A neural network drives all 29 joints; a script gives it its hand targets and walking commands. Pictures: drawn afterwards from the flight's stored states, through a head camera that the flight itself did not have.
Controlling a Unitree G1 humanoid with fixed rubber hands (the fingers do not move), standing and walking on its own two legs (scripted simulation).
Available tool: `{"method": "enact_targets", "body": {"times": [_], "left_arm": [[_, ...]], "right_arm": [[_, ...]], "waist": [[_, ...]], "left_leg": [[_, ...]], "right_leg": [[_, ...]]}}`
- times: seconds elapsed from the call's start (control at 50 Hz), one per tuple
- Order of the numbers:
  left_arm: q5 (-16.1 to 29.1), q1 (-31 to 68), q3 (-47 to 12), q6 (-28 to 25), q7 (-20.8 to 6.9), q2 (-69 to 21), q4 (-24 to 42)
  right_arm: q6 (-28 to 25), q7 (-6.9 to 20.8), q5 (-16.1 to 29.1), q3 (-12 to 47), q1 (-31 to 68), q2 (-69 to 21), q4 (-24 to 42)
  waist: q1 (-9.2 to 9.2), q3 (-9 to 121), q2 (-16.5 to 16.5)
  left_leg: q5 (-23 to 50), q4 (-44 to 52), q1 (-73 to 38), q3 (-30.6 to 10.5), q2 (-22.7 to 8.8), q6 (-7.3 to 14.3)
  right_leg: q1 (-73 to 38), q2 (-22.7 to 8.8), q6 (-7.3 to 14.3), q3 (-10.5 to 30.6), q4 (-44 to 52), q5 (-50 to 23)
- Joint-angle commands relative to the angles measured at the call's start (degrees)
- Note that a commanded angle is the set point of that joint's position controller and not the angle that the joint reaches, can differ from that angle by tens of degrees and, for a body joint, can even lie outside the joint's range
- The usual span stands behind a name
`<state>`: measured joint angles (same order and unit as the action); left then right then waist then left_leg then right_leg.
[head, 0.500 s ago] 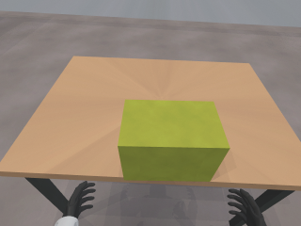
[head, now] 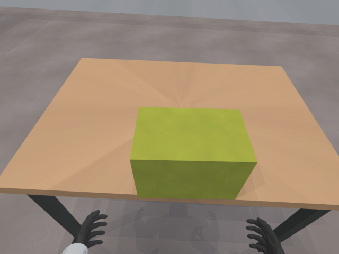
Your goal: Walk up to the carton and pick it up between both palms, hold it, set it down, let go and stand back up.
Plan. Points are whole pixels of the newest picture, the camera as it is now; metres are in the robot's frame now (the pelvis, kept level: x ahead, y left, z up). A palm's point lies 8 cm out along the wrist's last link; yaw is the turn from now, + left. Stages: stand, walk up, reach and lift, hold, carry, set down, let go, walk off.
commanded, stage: let go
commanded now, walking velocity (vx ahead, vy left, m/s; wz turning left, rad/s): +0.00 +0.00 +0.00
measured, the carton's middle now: (187, 154) +0.37 -0.02 +0.02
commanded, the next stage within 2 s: stand in 0.26 s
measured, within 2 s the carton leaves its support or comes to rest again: neither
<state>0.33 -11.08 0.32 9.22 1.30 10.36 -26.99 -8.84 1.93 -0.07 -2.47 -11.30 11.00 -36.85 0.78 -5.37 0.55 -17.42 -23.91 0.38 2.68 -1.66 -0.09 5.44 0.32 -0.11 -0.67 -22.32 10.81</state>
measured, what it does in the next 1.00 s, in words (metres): stands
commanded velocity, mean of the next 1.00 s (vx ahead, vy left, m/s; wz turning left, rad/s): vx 0.00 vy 0.00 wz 0.00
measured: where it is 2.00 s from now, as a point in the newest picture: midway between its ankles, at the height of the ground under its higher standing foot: outside the picture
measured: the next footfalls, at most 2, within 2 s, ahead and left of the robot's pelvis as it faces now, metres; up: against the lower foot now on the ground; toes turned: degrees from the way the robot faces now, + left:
none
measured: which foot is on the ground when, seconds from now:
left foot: down 0.00-1.00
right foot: down 0.00-1.00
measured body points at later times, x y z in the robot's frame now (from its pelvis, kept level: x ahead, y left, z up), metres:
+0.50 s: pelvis +0.00 +0.00 -0.01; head -0.02 +0.00 +0.44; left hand +0.12 +0.26 -0.11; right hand +0.13 -0.26 -0.10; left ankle -0.04 +0.11 -0.74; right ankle +0.02 -0.12 -0.74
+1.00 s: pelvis -0.03 +0.02 -0.01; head -0.06 +0.03 +0.44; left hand +0.03 +0.28 -0.14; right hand +0.06 -0.23 -0.12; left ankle -0.04 +0.11 -0.74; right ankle +0.02 -0.12 -0.74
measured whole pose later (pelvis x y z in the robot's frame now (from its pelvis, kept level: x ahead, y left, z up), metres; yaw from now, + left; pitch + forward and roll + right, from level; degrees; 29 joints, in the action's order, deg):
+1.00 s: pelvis -0.03 +0.02 -0.01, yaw +1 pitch -4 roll +0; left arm -1.2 -19.7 -0.3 -1.2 -0.1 14.8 -45.7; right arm -1.9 0.2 -0.1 -0.3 -21.7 14.4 -40.0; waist 0.9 0.1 -1.0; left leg -17.5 -30.2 9.1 2.5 1.7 2.6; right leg 13.7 -3.3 -2.7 -0.4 -28.6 11.1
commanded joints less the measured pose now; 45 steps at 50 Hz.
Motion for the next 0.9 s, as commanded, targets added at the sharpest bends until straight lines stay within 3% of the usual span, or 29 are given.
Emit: {"method": "enact_targets", "body": {"times": [0.0, 0.24, 0.26, 0.3, 0.4, 0.6, 0.88], "left_arm": [[-0.24, 4.4, 1.78, -1.0, -0.19, 5.32, 5.76], [-0.49, 4.56, 2.01, -0.87, -0.5, 5.94, 5.15], [-2.27, -3.76, 5.05, -6.8, 0.18, 10.4, -2.09], [-1.77, -2.44, 4.72, -9.97, -0.52, 10.84, -3.21], [-1.99, -1.04, 3.9, -11.4, -1.46, 9.37, -5.63], [-1.6, -4.4, 2.78, -11.72, -1.46, 11.72, -9.94], [-1.47, -8.27, 1.33, -11.25, -1.26, 11.68, -14.14]], "right_arm": [[-1.96, -0.5, -0.51, -1.71, 3.56, 6.76, 4.16], [-3.53, -0.87, -1.35, -1.62, 3.67, 6.07, 2.35], [1.6, -1.99, -0.57, -2.15, -1.08, 10.4, 0.15], [4.15, -2.15, -0.3, -2.13, -1.99, 10.28, 2.36], [5.27, -1.67, -0.44, -1.83, -4.15, 10.03, 2.26], [5.49, -1.62, -0.34, -0.91, -7.87, 11.89, 2.1], [5.85, -1.89, -0.01, -0.02, -10.52, 12.45, 1.25]], "waist": [[-0.17, 3.61, -0.1], [-0.06, 4.16, -0.26], [1.98, 8.8, 1.15], [0.01, 12.33, -1.22], [-0.63, 4.19, -0.76], [-0.4, 2.86, -0.47], [0.15, -0.83, 0.36]], "left_leg": [[14.46, 5.32, 9.41, 2.07, 1.35, -2.03], [14.85, 4.46, 9.45, 2.54, 1.75, -1.74], [18.94, -2.06, 10.84, -3.2, -2.46, 0.97], [18.25, -2.39, 5.68, -4.83, -3.85, 2.09], [9.92, 0.25, 10.56, -5.73, -3.77, 1.5], [7.96, 1.48, 13.08, -6.68, -3.75, 1.7], [-2.43, 5.32, 19.11, -8.61, -3.77, 2.04]], "right_leg": [[-7.17, 1.06, 2.42, -0.51, 2.58, -8.84], [-7.46, 0.88, 2.06, -0.38, 1.91, -9.99], [-1.8, -5.09, 1.59, 2.09, -1.58, -17.77], [0.04, -6.22, 1.93, 3.81, -1.67, -20.28], [4.73, -6.28, 1.72, 4.35, 0.29, -12.53], [4.16, -6.4, 1.22, 4.09, -0.19, -8.79], [5.6, -5.87, 0.05, 3.76, -1.25, 0.17]]}}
